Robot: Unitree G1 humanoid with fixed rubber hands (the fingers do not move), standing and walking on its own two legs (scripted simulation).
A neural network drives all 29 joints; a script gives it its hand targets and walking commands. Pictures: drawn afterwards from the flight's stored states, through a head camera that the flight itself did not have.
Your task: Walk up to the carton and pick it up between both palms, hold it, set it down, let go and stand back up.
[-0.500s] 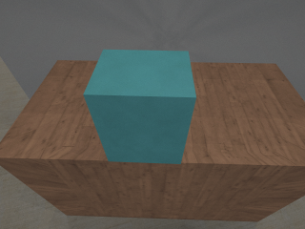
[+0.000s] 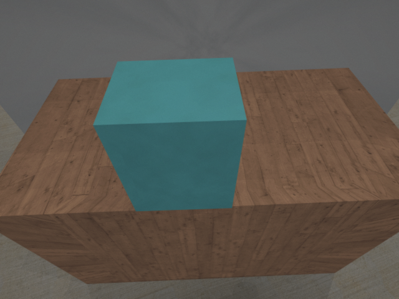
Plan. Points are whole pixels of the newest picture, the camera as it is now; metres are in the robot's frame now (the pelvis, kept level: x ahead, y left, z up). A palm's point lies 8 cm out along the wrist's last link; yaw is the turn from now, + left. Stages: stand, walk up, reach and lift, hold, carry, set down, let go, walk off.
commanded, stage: walk up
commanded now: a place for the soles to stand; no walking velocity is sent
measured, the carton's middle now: (179, 141) +0.42 +0.06 +0.09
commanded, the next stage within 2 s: stand in 1.04 s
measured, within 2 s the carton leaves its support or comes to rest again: neither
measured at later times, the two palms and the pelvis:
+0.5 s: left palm out of the picture +0.02 +0.26 -0.12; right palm out of the picture +0.03 -0.22 -0.10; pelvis -0.03 +0.02 +0.02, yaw +1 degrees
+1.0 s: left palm out of the picture -0.04 +0.24 -0.12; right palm out of the picture -0.01 -0.23 -0.12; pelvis -0.03 +0.00 +0.02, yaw +3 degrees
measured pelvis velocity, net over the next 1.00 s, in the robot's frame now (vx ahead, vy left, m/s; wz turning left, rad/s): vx -0.03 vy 0.00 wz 0.05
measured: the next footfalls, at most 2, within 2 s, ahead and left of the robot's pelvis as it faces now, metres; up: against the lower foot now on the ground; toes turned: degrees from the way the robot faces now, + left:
none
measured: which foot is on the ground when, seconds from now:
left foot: down 0.00-1.00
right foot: down 0.00-1.00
